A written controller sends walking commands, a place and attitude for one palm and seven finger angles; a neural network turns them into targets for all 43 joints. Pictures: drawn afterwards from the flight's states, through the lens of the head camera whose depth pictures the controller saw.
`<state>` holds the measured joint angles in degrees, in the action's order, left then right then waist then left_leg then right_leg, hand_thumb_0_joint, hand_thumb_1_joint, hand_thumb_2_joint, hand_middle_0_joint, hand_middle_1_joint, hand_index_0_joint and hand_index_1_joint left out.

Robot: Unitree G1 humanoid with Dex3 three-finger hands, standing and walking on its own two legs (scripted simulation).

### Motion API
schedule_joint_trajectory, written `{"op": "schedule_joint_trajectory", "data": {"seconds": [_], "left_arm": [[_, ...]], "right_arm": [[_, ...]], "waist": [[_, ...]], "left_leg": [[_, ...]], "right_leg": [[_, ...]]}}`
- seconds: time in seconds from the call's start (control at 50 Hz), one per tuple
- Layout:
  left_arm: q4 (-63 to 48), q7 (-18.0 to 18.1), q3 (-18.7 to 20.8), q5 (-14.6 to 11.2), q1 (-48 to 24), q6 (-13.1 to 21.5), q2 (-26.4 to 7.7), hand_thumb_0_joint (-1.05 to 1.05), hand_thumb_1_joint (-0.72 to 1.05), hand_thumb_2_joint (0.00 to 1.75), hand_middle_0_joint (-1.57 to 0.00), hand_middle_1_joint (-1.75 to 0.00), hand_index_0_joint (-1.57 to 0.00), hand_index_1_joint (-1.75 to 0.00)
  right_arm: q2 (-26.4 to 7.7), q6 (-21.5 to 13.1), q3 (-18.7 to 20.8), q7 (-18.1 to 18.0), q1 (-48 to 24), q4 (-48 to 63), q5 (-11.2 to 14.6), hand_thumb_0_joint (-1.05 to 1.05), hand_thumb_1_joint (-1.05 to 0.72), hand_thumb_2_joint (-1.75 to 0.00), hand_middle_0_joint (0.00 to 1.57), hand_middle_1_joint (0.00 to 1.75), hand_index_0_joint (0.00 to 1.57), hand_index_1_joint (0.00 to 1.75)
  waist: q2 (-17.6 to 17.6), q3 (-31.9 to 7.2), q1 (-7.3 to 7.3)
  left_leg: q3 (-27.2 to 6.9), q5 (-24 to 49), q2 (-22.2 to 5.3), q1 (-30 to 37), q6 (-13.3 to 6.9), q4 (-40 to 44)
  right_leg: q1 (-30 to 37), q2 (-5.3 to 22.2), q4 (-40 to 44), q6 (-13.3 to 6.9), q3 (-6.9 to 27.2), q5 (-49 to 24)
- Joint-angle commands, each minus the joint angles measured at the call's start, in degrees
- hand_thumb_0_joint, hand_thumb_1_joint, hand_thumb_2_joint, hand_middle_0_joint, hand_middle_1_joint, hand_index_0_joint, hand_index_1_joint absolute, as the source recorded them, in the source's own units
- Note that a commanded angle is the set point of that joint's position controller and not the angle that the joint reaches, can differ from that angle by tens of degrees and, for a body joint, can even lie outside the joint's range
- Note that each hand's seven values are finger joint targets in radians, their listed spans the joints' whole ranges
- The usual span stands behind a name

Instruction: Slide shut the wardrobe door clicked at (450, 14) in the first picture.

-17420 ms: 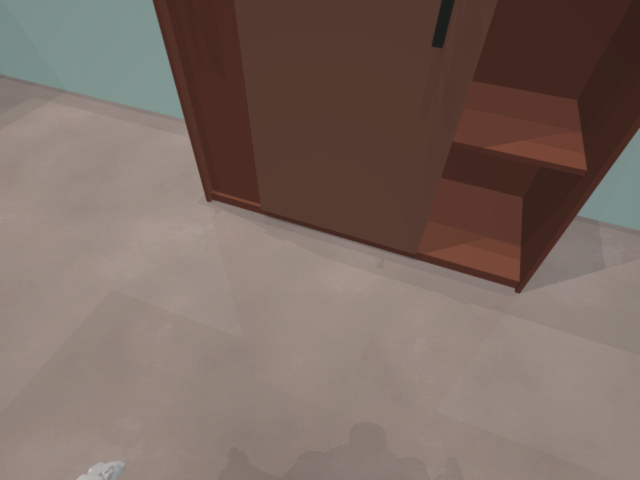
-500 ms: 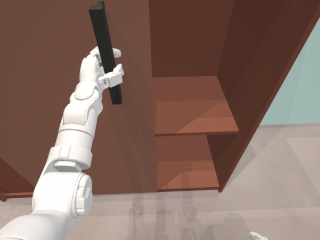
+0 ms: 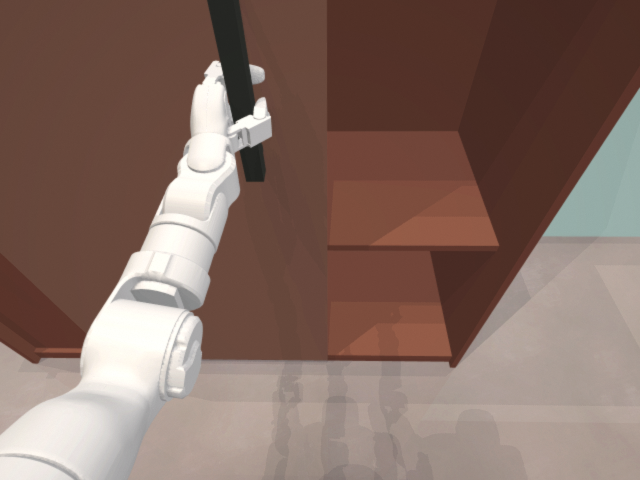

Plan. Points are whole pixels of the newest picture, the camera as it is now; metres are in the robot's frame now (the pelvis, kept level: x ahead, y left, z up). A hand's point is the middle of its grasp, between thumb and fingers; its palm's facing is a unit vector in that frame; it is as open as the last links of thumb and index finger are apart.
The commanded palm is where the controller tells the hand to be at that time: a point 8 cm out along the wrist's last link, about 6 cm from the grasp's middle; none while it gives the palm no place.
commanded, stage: tug the door sideways, standing still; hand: left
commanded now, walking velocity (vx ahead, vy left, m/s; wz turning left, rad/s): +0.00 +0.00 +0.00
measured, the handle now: (244, 87) +0.53 +0.11 +0.22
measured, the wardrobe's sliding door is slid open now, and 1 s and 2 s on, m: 0.40 0.39 0.22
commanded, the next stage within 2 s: step sideways, sliding the door along in 0.26 s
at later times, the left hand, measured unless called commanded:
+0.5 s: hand (264, 125) +0.48 +0.08 +0.20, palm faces +0.03 -1.00 -0.08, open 6.3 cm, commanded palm +0.46 +0.12 +0.21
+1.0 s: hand (275, 128) +0.48 +0.07 +0.20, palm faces +0.20 -0.98 -0.10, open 6.5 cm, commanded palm +0.46 +0.05 +0.21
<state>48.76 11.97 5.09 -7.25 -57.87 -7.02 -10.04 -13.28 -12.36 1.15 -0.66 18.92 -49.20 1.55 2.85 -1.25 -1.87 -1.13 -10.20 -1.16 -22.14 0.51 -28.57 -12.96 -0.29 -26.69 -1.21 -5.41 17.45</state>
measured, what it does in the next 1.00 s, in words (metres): steps on the spot: right foot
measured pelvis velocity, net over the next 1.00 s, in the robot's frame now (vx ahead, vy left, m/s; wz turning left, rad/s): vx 0.02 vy -0.09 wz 0.08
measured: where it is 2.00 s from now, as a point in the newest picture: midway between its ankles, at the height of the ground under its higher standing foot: outside the picture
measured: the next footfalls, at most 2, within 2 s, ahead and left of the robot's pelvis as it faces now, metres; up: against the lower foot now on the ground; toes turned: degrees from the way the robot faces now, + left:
right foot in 0.94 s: +0.07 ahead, -0.17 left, +0.00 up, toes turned +3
right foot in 1.30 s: +0.23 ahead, -0.30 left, +0.00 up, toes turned +3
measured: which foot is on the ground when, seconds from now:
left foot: down 0.00-1.00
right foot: down 0.00-0.82, up 0.84-0.92, down 0.94-1.00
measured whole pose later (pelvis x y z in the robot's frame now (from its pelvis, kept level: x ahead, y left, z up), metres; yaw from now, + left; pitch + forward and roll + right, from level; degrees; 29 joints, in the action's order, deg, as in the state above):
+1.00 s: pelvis +0.02 -0.09 -0.01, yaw +5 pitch -3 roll -1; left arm 27.0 7.7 4.4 -7.7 -51.4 -1.0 -14.2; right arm -14.1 -4.2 1.5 -1.1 7.1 -38.2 3.9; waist 4.4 14.7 1.6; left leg -2.6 -14.1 -8.5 -18.7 4.1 -37.5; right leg -13.1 -3.6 -34.2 -3.1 -3.7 17.7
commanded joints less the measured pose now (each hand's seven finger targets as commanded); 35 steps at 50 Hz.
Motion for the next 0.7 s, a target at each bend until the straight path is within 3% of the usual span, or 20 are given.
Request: {"op": "schedule_joint_trajectory", "data": {"seconds": [0.0,0.14,0.2,0.26,0.32,0.34,0.36,0.38,0.4,0.44,0.48,0.52,0.56,0.58,0.62,0.64,0.66,0.68], "left_arm": [[-14.63,-4.91,-8.48,-0.52,-39.65,5.88,9.44,0.0,0.9,0.9,-0.45,-1.4,-0.45,-1.4],[-12.85,-4.73,-8.21,-0.49,-41.66,7.48,9.34,0.0,0.9,0.9,-0.45,-1.4,-0.45,-1.4],[-11.12,-4.63,-8.22,-0.67,-41.12,7.81,9.65,0.0,0.9,0.9,-0.45,-1.4,-0.45,-1.4],[-11.3,-4.47,-7.68,-0.41,-41.84,8.38,8.57,0.0,0.9,0.9,-0.45,-1.4,-0.45,-1.4],[-11.0,-4.21,-8.13,-0.4,-42.78,8.72,9.39,0.0,0.9,0.9,-0.45,-1.4,-0.45,-1.4],[-14.07,-4.28,-8.93,-0.57,-43.28,8.93,10.32,0.0,0.9,0.9,-0.45,-1.4,-0.45,-1.4],[-15.14,-4.19,8.07,3.45,-37.3,12.99,-22.23,0.0,0.9,0.9,-0.45,-1.4,-0.45,-1.4],[-9.99,-5.75,3.04,3.64,-31.94,13.83,-15.84,0.0,0.9,0.9,-0.45,-1.4,-0.45,-1.4],[-13.54,-7.14,-1.2,2.63,-32.12,14.69,-9.31,0.0,0.9,0.9,-0.45,-1.4,-0.45,-1.4],[-17.35,-8.3,-2.19,1.39,-31.7,15.81,-9.01,0.0,0.9,0.9,-0.45,-1.4,-0.45,-1.4],[-17.74,-8.38,-0.89,0.91,-28.89,15.53,-11.82,0.0,0.9,0.9,-0.45,-1.4,-0.45,-1.4],[-21.11,-8.65,-2.41,0.39,-29.73,15.51,-10.39,0.0,0.9,0.9,-0.45,-1.4,-0.45,-1.4],[-22.74,-8.58,-2.85,0.22,-28.78,15.13,-10.71,0.0,0.9,0.9,-0.45,-1.4,-0.45,-1.4],[-22.75,-8.51,-3.06,0.31,-27.67,14.83,-9.84,0.0,0.9,0.9,-0.45,-1.4,-0.45,-1.4],[-25.32,-8.75,-4.66,0.47,-28.1,14.56,-7.73,0.0,0.9,0.9,-0.45,-1.4,-0.45,-1.4],[-25.96,-8.78,-4.25,0.61,-27.48,14.23,-7.91,0.0,0.9,0.9,-0.45,-1.4,-0.45,-1.4],[-25.2,-8.42,-3.98,0.43,-26.78,13.53,-9.13,0.0,0.9,0.9,-0.45,-1.4,-0.45,-1.4],[-26.72,-8.54,-4.35,0.73,-27.1,13.49,-7.07,0.0,0.9,0.9,-0.45,-1.4,-0.45,-1.4]], "right_arm": [[-7.48,-3.98,2.22,-0.32,0.66,4.93,0.27,0.0,-0.9,-0.9,0.2,0.3,0.2,0.3],[-7.5,-5.73,2.38,0.12,1.89,4.04,0.22,0.0,-0.9,-0.9,0.2,0.3,0.2,0.3],[-7.77,-6.13,2.31,0.3,2.18,3.94,0.23,0.0,-0.9,-0.9,0.2,0.3,0.2,0.3],[-8.08,-6.46,2.43,0.4,2.59,3.87,0.05,0.0,-0.9,-0.9,0.2,0.3,0.2,0.3],[-7.76,-6.74,2.38,0.57,2.43,3.9,0.26,0.0,-0.9,-0.9,0.2,0.3,0.2,0.3],[-7.67,-7.05,2.38,0.78,2.03,4.62,0.32,0.0,-0.9,-0.9,0.2,0.3,0.2,0.3],[-11.3,-4.33,1.75,-0.83,0.29,7.2,0.38,0.0,-0.9,-0.9,0.2,0.3,0.2,0.3],[-11.34,-2.24,2.05,-1.71,-1.38,6.81,-0.5,0.0,-0.9,-0.9,0.2,0.3,0.2,0.3],[-9.58,-1.21,1.41,-1.87,-2.06,8.83,0.07,0.0,-0.9,-0.9,0.2,0.3,0.2,0.3],[-9.36,0.18,1.43,-3.04,-3.74,10.72,0.5,0.0,-0.9,-0.9,0.2,0.3,0.2,0.3],[-10.57,1.53,1.75,-3.93,-4.29,11.33,0.43,0.0,-0.9,-0.9,0.2,0.3,0.2,0.3],[-9.74,2.83,1.35,-4.49,-5.56,12.37,0.53,0.0,-0.9,-0.9,0.2,0.3,0.2,0.3],[-10.0,3.94,1.35,-4.8,-6.33,12.85,0.79,0.0,-0.9,-0.9,0.2,0.3,0.2,0.3],[-9.55,4.38,1.23,-4.87,-6.49,12.73,0.81,0.0,-0.9,-0.9,0.2,0.3,0.2,0.3],[-8.76,4.93,0.87,-4.78,-6.26,13.18,1.51,0.0,-0.9,-0.9,0.2,0.3,0.2,0.3],[-8.59,5.1,0.98,-4.73,-5.88,13.24,1.7,0.0,-0.9,-0.9,0.2,0.3,0.2,0.3],[-8.81,5.26,1.09,-4.61,-6.16,12.77,2.07,0.0,-0.9,-0.9,0.2,0.3,0.2,0.3],[-7.98,5.56,0.97,-4.36,-7.07,13.1,1.84,0.0,-0.9,-0.9,0.2,0.3,0.2,0.3]], "waist": [[-0.9,-21.29,-7.79],[0.5,-21.56,-8.24],[-1.68,-20.45,-8.32],[0.0,-21.54,-7.91],[0.21,-20.83,-8.53],[0.98,-22.92,-8.1],[-1.72,-20.68,-1.3],[-4.71,-18.49,-2.0],[-4.88,-19.1,-2.16],[-0.46,-19.28,-2.26],[4.23,-17.73,-1.7],[6.21,-17.01,-1.29],[6.38,-16.7,-0.77],[4.81,-16.73,-0.65],[-0.51,-18.15,-1.1],[-5.53,-18.76,-1.19],[-10.34,-18.4,-0.59],[-11.47,-17.45,-1.24]], "left_leg": [[-1.94,11.91,1.22,25.41,-1.06,0.35],[-2.13,11.13,1.09,25.83,-0.85,-0.03],[-2.41,8.89,1.01,24.27,-0.78,0.58],[-2.35,8.83,1.16,24.48,-0.6,0.5],[-2.36,9.06,1.02,24.87,-0.7,0.13],[-2.53,9.62,0.95,26.04,-0.59,0.19],[-1.4,4.88,-2.72,19.0,-2.25,1.08],[-0.12,3.15,-3.34,15.66,-2.93,1.05],[-0.16,0.99,-3.9,16.19,-3.02,1.6],[-2.04,-3.5,-6.06,18.91,-3.8,2.55],[-8.41,-6.45,-9.6,19.74,-5.59,4.51],[-13.49,-4.96,-12.71,21.56,-7.59,4.68],[-13.28,0.19,-13.07,22.01,-7.58,2.87],[-11.22,4.85,-12.74,22.02,-7.26,1.0],[-3.67,13.64,-9.32,20.12,-5.12,-4.53],[0.56,17.13,-7.11,18.61,-4.0,-7.73],[2.69,18.56,-5.6,14.0,-3.19,-10.14],[4.23,18.88,-4.88,12.97,-2.74,-11.53]], "right_leg": [[-10.46,-3.58,3.74,0.1,2.71,-15.56],[-12.5,-3.79,3.46,0.15,2.72,-14.09],[-12.51,-3.81,3.55,0.24,2.59,-12.55],[-12.1,-3.7,3.33,0.08,2.7,-12.2],[-13.53,-3.77,3.22,0.17,2.78,-12.42],[-13.11,-3.78,2.82,0.14,2.69,-12.6],[-8.2,-0.09,3.98,1.19,5.23,-6.36],[-7.74,0.19,3.49,1.99,4.0,-4.98],[-7.39,-0.34,2.46,2.32,3.75,-3.33],[-8.32,-0.83,-1.16,2.17,3.42,1.33],[-10.58,-1.59,-6.21,1.83,3.43,4.47],[-11.39,-1.82,-7.88,1.34,4.24,6.44],[-9.18,-1.51,-5.81,0.77,4.31,6.37],[-6.77,-1.33,-2.72,0.79,4.48,4.48],[0.53,0.03,3.47,0.59,4.93,-4.28],[4.1,1.56,4.85,0.43,5.51,-11.71],[8.24,3.84,3.6,-0.28,6.26,-20.28],[9.61,5.1,2.31,-0.33,6.84,-31.11]]}}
